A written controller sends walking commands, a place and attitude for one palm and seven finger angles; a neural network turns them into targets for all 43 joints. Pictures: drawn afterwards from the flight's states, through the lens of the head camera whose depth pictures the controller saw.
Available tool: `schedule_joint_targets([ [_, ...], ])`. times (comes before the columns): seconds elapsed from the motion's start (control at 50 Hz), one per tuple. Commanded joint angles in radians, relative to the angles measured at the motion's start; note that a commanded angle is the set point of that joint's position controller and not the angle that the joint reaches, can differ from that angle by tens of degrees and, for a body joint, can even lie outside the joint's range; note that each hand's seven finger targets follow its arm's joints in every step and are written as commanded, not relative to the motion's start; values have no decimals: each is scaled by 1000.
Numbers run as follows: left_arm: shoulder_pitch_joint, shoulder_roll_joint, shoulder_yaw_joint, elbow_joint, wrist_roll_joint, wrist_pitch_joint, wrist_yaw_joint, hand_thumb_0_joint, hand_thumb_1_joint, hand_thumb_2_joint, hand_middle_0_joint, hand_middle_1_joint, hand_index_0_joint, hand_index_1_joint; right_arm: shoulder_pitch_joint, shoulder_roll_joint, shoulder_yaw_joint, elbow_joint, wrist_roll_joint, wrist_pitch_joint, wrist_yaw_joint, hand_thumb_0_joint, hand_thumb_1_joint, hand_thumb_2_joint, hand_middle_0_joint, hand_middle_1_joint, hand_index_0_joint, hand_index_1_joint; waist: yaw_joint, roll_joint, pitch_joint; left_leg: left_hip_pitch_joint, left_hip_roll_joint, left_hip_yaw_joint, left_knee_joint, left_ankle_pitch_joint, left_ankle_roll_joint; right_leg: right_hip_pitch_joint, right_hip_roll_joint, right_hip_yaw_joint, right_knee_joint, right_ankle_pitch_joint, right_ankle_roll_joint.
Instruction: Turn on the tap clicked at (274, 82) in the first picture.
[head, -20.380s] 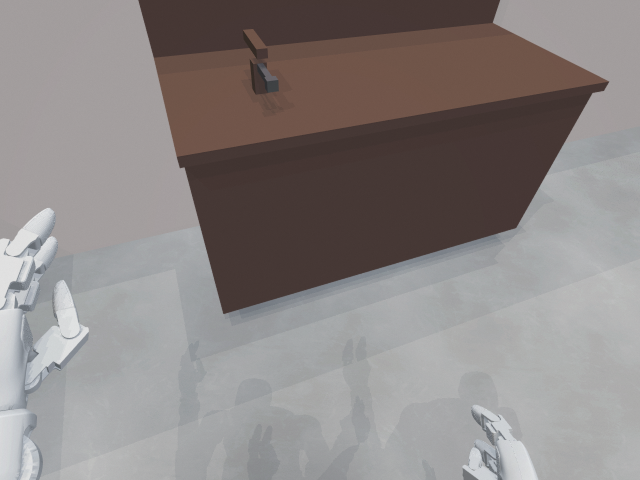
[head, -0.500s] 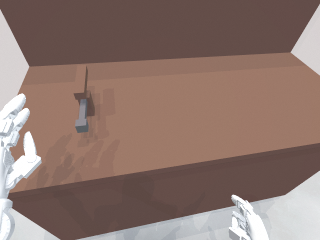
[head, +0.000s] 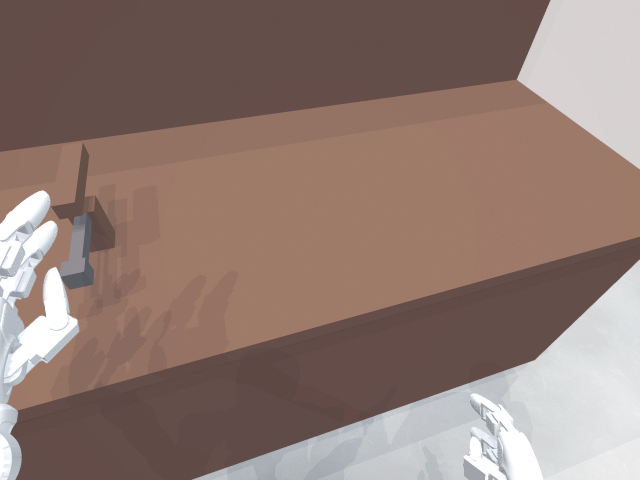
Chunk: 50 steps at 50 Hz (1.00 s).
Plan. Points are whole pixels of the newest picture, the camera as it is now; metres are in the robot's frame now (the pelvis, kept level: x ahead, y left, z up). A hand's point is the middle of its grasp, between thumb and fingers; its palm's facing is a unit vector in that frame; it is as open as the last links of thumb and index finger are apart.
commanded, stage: come to a stop and stand still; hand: left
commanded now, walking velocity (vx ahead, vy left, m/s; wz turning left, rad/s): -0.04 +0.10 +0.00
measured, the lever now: (77, 273) +0.34 +0.34 +0.06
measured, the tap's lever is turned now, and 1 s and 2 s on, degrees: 0 0 0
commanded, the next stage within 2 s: look again from close up in 1.80 s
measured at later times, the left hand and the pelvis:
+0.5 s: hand out of the picture +0.22 +0.29 +0.20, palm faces +0.43 -0.79 -0.44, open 7.4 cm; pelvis +0.00 +0.02 +0.00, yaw +3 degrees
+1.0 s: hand out of the picture +0.25 +0.34 +0.20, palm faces +0.37 -0.84 -0.40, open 7.4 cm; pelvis +0.03 +0.09 +0.00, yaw +1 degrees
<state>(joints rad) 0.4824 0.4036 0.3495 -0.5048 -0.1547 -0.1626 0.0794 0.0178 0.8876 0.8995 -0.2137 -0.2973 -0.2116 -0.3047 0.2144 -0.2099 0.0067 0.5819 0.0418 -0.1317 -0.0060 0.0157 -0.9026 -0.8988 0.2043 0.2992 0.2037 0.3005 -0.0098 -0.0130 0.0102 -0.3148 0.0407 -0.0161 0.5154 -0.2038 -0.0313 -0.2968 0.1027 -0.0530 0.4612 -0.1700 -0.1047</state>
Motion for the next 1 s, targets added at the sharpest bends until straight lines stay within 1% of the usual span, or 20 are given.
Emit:
schedule_joint_targets([
  [0.0, -7, 178, 143, -180, -1, -49, 32, 0, 900, 900, -200, -300, -200, -300, -139, -114, -38, -154, 18, -55, -21, 0, -900, -900, 200, 300, 200, 300, 27, 84, -133, 118, 32, -62, -4, 29, 56, 15, -271, 224, -189, 40, 92],
  [0.1, -18, 168, 122, -151, 13, -34, 37, 0, 900, 900, -200, -300, -200, -300, -153, -122, -38, -143, 23, -50, -37, 0, -900, -900, 200, 300, 200, 300, 30, -3, -123, 142, 26, -69, -25, 57, 63, 37, -270, 211, -200, 79, 125],
  [0.18, -46, 143, 94, -123, 21, -26, 34, 0, 900, 900, -200, -300, -200, -300, -141, -128, -37, -139, 18, -50, -45, 0, -900, -900, 200, 300, 200, 300, 30, -52, -107, 162, 29, -73, -39, 29, 70, 12, -259, 216, -232, -9, 130],
  [0.28, -111, 134, 67, -124, 36, -17, 37, 0, 900, 900, -200, -300, -200, -300, -143, -129, -23, -139, 10, -51, -48, 0, -900, -900, 200, 300, 200, 300, 29, -9, -80, 174, 28, -76, -59, -19, 72, -23, -253, 221, -269, -141, 118],
  [0.38, -136, 134, 64, -145, 48, -15, 40, 0, 900, 900, -200, -300, -200, -300, -151, -127, -11, -146, 2, -51, -48, 0, -900, -900, 200, 300, 200, 300, 30, 46, -86, 167, 36, -86, -99, -20, 72, 13, -237, 208, -252, -114, 96],
  [0.4, -1063, 963, 296, -593, 112, -204, 52, 0, 900, 900, -200, -300, -200, -300, 69, -181, 234, -304, 119, -28, -148, 0, -900, -900, 200, 300, 200, 300, -45, 142, 56, 59, -91, -84, 28, -137, 102, -114, -206, 185, -265, -289, 117],
  [0.42, -669, 405, 285, -32, 119, -123, 58, 0, 900, 900, -200, -300, -200, -300, -41, -51, 38, -183, 55, -76, -121, 0, -900, -900, 200, 300, 200, 300, 24, -69, -31, 39, 54, -46, 52, -116, 89, -65, -265, 153, -230, -380, 118],
  [0.44, -525, 358, 233, 18, 107, -89, 66, 0, 900, 900, -200, -300, -200, -300, -93, -105, 40, -139, 2, -68, -80, 0, -900, -900, 200, 300, 200, 300, 30, -128, -48, 92, -8, -46, 39, -102, 68, -106, -213, 236, -258, -412, 91],
  [0.46, -508, 368, 210, 37, 93, -78, 80, 0, 900, 900, -200, -300, -200, -300, -90, -177, 15, -139, -18, -64, -66, 0, -900, -900, 200, 300, 200, 300, 49, -67, -80, 147, -40, -40, 76, -94, 61, -158, -239, 261, -254, -394, 52],
  [0.48, -460, 353, 186, 53, 75, -79, 76, 0, 900, 900, -200, -300, -200, -300, -106, -178, -3, -143, -28, -64, -50, 0, -900, -900, 200, 300, 200, 300, 47, 3, -108, 146, -43, -18, 93, -123, 55, -165, -268, 271, -252, -393, 33],
  [0.52, -228, 225, 109, 73, 52, -84, 56, 0, 900, 900, -200, -300, -200, -300, -48, -177, -21, -141, -36, -58, -16, 0, -900, -900, 200, 300, 200, 300, 51, 116, -145, 104, -10, -21, 27, -148, 54, -85, -256, 229, -183, -276, 20],
  [0.56, -107, 149, 47, -17, 29, -111, 51, 0, 900, 900, -200, -300, -200, -300, -33, -170, -21, -156, -24, -80, 21, 0, -900, -900, 200, 300, 200, 300, 66, 101, -110, 78, -13, -44, -21, -112, 57, -62, -237, 195, -160, -198, 32],
  [0.62, -55, 146, 56, -41, 29, -126, 60, 0, 900, 900, -200, -300, -200, -300, -47, -167, -30, -154, -14, -90, 36, 0, -900, -900, 200, 300, 200, 300, 66, -21, -66, 75, 17, -86, -113, -86, 61, -49, -185, 111, -116, -139, 67],
  [0.68, -161, 241, 157, -105, 38, -167, 75, 0, 900, 900, -200, -300, -200, -300, -74, -174, -30, -132, -24, -105, 27, 0, -900, -900, 200, 300, 200, 300, 50, -52, -89, 18, 29, -121, -160, -8, 47, 53, -167, 79, -31, 11, 88],
  [0.7, -253, 324, 208, -178, 46, -180, 79, 0, 900, 900, -200, -300, -200, -300, -110, -185, -30, -130, -20, -99, 21, 0, -900, -900, 200, 300, 200, 300, 44, 25, -127, 22, 40, -138, -176, 27, 47, 102, -157, 70, 30, 44, 92],
  [0.74, -301, 307, 190, -196, 56, -191, 74, 0, 900, 900, -200, -300, -200, -300, -88, -163, -29, -112, -30, -105, 13, 0, -900, -900, 200, 300, 200, 300, 45, 128, -160, 51, 61, -156, -169, 162, 28, 104, -169, 60, 80, 39, 91],
  [0.78, -293, 315, 172, -256, 62, -190, 66, 0, 900, 900, -200, -300, -200, -300, -68, -154, -31, -100, -40, -118, 26, 0, -900, -900, 200, 300, 200, 300, 49, 248, -207, 177, 87, -154, -138, 432, 14, 27, -176, 50, 129, -98, 91],
  [0.82, -255, 307, 160, -324, 78, -178, 61, 0, 900, 900, -200, -300, -200, -300, -61, -148, -34, -102, -53, -121, 41, 0, -900, -900, 200, 300, 200, 300, 54, 277, -257, 290, 122, -164, -116, 713, 11, -60, -171, 39, 250, -222, 99],
  [0.9, -142, 242, 142, -321, 78, -156, 50, 0, 900, 900, -200, -300, -200, -300, -45, -145, -50, -108, -47, -122, 76, 0, -900, -900, 200, 300, 200, 300, 47, 197, -270, 370, 128, -130, -56, 907, 5, -83, -173, 10, 231, -188, 97],
  [0.98, -71, 226, 176, -151, 51, -143, 32, 0, 900, 900, -200, -300, -200, -300, -19, -164, -60, -129, -40, -77, 61, 0, -900, -900, 200, 300, 200, 300, 34, 53, -159, 187, 131, -133, -102, 686, -19, -2, -192, 1, 83, -114, 89],
])
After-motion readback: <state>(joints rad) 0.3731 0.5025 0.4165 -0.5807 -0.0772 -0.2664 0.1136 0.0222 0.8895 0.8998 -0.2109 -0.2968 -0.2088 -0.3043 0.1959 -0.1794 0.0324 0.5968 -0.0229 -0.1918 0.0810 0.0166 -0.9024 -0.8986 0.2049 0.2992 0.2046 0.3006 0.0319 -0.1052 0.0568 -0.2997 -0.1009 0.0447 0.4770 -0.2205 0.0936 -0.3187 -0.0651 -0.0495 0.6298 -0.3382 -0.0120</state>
